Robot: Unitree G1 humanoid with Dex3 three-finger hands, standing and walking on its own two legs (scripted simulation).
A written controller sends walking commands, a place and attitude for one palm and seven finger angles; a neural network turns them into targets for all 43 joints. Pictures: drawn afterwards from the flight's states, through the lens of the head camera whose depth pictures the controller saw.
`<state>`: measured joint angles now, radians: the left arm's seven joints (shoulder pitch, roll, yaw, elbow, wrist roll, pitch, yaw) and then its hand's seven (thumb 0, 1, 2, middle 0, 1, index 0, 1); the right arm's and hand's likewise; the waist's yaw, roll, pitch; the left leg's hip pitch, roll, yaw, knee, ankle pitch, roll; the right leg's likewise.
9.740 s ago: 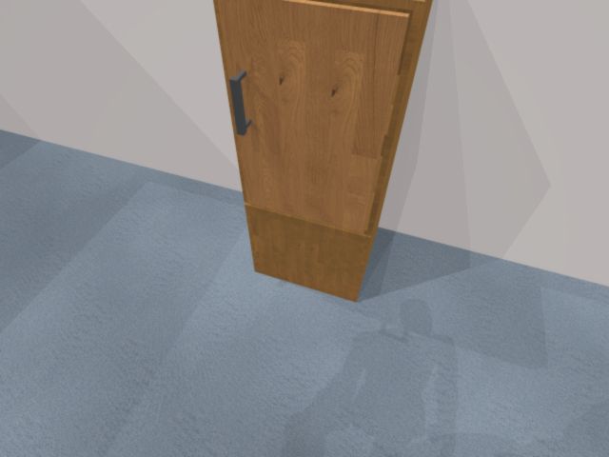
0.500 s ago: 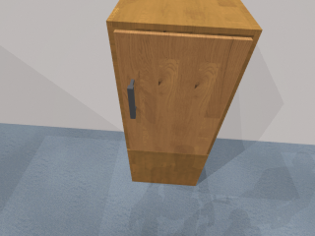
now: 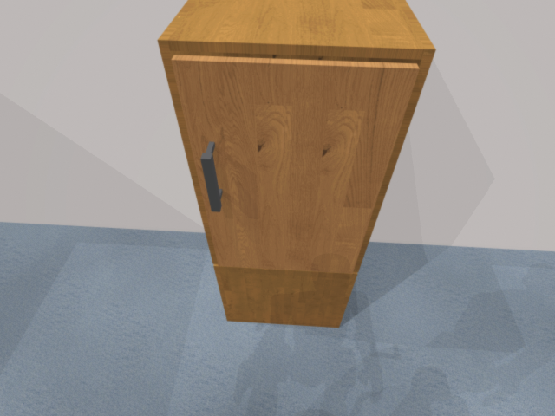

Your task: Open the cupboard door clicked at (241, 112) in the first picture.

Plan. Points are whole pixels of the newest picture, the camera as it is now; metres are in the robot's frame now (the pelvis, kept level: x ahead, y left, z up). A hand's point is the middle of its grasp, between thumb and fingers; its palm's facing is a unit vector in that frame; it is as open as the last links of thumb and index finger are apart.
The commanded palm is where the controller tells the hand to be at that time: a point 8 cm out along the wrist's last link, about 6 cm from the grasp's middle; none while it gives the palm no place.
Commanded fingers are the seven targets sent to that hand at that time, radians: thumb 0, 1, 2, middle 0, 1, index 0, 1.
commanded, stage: raise the hand with hooked fingers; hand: left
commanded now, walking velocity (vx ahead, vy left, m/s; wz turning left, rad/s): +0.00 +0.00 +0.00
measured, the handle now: (213, 177) +0.54 +0.17 +0.02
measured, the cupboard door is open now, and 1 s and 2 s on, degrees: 0 0 0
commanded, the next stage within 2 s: none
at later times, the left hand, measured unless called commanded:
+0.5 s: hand (144, 413) +0.14 +0.20 -0.05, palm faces +0.13 -0.99 -0.02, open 9.0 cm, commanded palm +0.14 +0.25 -0.04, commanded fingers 0.00 0.29 0.64 -0.24 -0.69 -0.24 -0.69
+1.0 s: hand (118, 362) +0.19 +0.24 -0.02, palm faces +0.00 -1.00 -0.05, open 12.0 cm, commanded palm +0.17 +0.29 -0.01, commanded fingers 0.00 -0.29 0.39 -0.28 -1.07 -0.28 -1.07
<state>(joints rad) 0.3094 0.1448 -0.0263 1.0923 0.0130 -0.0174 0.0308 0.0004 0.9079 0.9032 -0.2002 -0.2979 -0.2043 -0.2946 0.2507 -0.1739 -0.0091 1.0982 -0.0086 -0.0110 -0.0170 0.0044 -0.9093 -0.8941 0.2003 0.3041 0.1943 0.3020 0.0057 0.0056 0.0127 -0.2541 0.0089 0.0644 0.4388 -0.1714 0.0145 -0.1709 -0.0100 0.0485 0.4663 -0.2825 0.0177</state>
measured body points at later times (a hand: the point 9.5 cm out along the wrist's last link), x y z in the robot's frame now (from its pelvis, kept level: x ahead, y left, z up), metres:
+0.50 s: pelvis -0.01 -0.03 -0.09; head +0.02 -0.01 +0.36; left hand +0.13 +0.25 -0.05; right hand +0.24 -0.26 -0.12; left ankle +0.04 +0.11 -0.74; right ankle -0.02 -0.13 -0.74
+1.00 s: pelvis -0.03 +0.00 -0.07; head +0.01 +0.02 +0.37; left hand +0.19 +0.29 -0.01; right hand +0.13 -0.25 -0.15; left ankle +0.04 +0.11 -0.74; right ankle -0.02 -0.13 -0.74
